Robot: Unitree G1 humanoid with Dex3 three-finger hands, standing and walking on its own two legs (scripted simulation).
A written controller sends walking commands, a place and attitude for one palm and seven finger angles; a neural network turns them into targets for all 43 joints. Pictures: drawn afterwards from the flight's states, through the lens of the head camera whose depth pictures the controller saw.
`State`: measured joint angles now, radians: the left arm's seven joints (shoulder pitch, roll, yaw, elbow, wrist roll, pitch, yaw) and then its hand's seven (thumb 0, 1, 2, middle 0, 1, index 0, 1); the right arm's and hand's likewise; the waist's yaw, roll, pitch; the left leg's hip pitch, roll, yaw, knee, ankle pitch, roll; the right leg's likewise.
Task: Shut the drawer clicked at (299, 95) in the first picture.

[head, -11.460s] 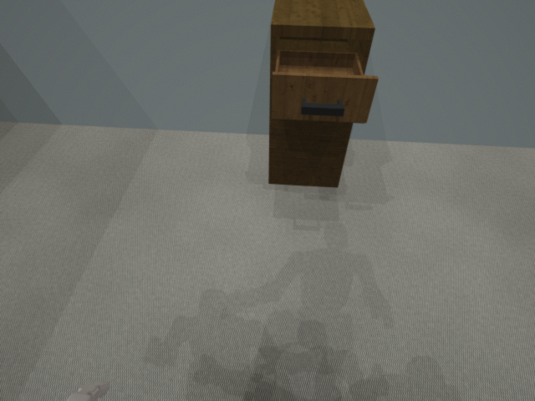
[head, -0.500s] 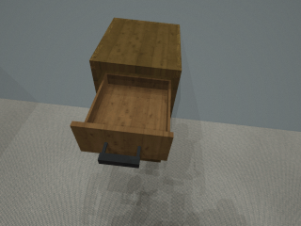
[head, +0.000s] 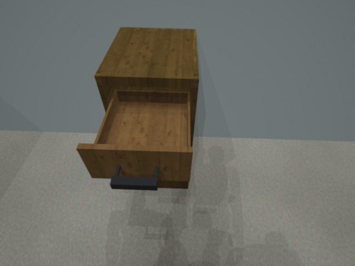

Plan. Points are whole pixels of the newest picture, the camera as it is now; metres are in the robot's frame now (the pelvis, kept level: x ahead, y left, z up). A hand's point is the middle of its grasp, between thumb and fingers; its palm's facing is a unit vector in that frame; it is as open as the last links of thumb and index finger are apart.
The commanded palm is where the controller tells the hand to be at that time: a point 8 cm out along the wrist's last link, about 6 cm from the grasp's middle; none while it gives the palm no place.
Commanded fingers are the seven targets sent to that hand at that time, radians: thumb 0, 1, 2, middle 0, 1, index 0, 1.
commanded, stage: come to a stop and stand still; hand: left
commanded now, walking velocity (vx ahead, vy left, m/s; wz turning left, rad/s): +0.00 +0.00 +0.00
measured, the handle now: (136, 176) +0.38 +0.14 -0.08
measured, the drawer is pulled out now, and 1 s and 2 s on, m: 0.30 0.30 0.30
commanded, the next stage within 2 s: look again from close up in 0.04 s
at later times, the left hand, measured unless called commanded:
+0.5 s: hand out of the picture +0.06 +0.20 -0.18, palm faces +0.03 -0.97 -0.23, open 7.3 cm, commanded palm none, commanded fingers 0.00 0.90 0.90 -0.20 -0.30 -0.20 -0.30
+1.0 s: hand out of the picture +0.01 +0.21 -0.18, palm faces -0.03 -0.98 -0.19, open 7.4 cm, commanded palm none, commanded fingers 0.00 0.90 0.90 -0.20 -0.30 -0.20 -0.30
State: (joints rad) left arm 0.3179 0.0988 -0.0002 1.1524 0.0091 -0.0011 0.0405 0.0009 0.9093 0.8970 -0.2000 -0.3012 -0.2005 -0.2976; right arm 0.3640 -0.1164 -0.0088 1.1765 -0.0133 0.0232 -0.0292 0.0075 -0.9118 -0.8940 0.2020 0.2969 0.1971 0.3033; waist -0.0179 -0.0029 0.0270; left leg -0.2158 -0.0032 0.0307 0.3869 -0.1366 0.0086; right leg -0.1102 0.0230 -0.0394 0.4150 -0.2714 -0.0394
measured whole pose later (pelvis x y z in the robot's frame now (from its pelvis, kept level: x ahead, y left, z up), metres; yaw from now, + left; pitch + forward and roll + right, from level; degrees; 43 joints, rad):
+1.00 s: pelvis +0.03 +0.04 +0.00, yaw -1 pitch -1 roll +1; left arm 0.33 0.16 -0.02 1.09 0.03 0.01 0.04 0.00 0.91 0.90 -0.20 -0.30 -0.20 -0.30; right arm 0.23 -0.16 -0.01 1.11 -0.01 0.01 -0.02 0.01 -0.91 -0.89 0.20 0.30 0.20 0.30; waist 0.00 -0.03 0.05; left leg -0.21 -0.07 0.07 0.43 -0.21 0.07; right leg -0.11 -0.04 0.00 0.47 -0.34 0.02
